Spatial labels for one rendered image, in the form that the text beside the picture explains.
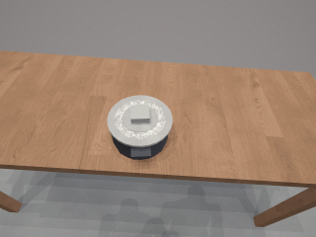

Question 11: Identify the lid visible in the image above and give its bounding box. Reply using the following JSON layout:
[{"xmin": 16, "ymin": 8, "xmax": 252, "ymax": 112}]
[{"xmin": 107, "ymin": 95, "xmax": 173, "ymax": 148}]

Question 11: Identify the table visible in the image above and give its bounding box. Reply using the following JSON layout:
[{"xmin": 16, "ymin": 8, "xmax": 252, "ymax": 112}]
[{"xmin": 0, "ymin": 50, "xmax": 316, "ymax": 227}]

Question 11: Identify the knob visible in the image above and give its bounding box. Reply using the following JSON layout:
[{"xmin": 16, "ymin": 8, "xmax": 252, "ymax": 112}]
[{"xmin": 130, "ymin": 105, "xmax": 150, "ymax": 123}]

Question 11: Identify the pot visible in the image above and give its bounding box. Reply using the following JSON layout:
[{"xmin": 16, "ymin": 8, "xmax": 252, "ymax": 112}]
[{"xmin": 112, "ymin": 135, "xmax": 168, "ymax": 160}]

